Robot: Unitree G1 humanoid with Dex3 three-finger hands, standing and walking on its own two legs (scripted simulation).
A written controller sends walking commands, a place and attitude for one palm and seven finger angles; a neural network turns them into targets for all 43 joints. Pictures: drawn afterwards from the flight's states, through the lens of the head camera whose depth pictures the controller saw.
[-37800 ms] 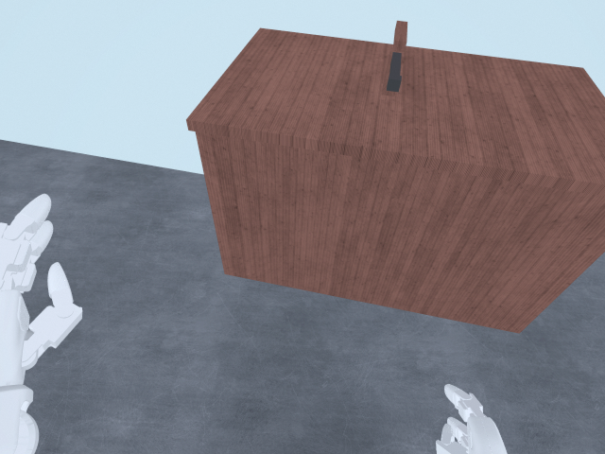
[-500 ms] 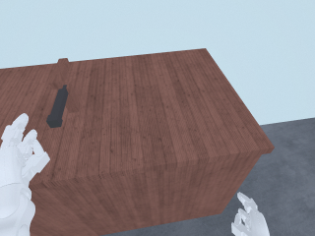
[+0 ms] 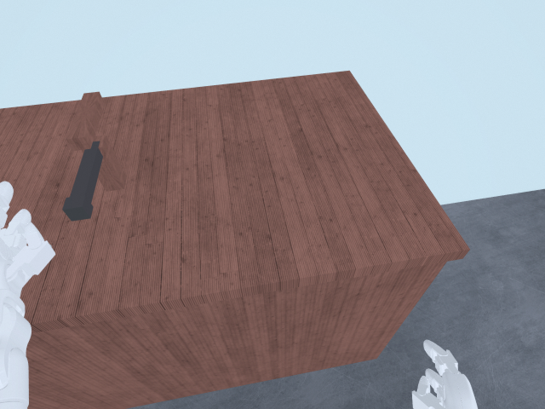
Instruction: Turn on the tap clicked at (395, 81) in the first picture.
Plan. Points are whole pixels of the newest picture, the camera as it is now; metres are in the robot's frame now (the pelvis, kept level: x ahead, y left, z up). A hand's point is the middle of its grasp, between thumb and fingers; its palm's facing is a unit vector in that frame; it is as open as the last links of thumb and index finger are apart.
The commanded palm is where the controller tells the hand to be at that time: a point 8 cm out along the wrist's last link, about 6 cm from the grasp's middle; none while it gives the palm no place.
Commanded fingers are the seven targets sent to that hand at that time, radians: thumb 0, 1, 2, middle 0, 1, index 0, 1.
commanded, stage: reach beside the lever's end, fingers flat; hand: left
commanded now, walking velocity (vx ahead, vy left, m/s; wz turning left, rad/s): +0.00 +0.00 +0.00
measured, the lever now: (78, 208) +0.35 +0.34 +0.10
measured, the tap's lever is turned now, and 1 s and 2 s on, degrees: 0 0 0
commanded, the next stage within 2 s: push the lever round in 0.80 s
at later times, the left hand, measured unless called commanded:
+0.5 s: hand (29, 236) +0.29 +0.39 +0.10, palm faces +0.53 -0.84 -0.10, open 7.8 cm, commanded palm +0.25 +0.42 +0.10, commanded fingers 0.00 0.90 0.90 -0.15 -0.15 -0.15 -0.15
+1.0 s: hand (40, 236) +0.30 +0.37 +0.10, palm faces +0.49 -0.87 -0.09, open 7.8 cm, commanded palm +0.26 +0.41 +0.09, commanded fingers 0.00 0.90 0.90 -0.15 -0.15 -0.15 -0.15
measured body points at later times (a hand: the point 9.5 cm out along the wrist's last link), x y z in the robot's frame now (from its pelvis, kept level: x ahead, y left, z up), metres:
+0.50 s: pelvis +0.01 +0.01 +0.00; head +0.04 +0.01 +0.45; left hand +0.26 +0.43 +0.11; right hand +0.14 -0.25 -0.11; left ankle -0.01 +0.13 -0.73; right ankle +0.03 -0.08 -0.73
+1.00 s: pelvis +0.01 +0.03 +0.00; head +0.04 +0.03 +0.45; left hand +0.27 +0.42 +0.10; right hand +0.16 -0.21 -0.10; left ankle -0.01 +0.13 -0.73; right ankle +0.03 -0.08 -0.73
